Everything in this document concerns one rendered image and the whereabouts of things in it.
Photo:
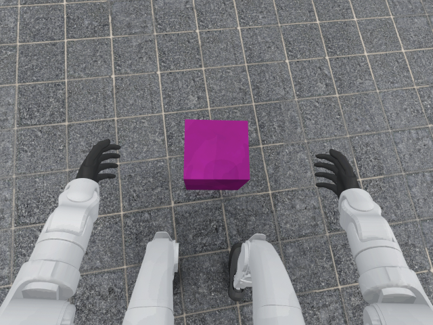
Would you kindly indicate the carton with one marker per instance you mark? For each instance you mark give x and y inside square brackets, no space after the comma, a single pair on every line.
[216,155]

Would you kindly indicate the robot right hand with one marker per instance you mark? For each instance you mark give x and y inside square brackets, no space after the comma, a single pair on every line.
[343,177]

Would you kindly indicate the robot right forearm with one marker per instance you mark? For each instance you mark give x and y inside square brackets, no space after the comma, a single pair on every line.
[384,274]

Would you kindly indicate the robot left upper arm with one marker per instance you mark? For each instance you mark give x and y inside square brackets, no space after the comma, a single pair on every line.
[21,311]

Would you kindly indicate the robot thigh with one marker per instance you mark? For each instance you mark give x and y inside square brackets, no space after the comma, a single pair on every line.
[274,301]
[152,298]

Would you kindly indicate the left robot thigh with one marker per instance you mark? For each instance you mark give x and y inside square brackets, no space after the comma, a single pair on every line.
[152,298]

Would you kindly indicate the robot right upper arm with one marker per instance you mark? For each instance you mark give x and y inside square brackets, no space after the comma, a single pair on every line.
[397,314]

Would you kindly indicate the robot left hand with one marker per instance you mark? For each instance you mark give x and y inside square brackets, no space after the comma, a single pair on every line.
[91,165]

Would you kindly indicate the robot left forearm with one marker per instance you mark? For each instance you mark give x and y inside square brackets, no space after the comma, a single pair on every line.
[52,272]

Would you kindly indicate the right robot thigh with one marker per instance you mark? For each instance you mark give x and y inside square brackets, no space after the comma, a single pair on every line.
[274,301]

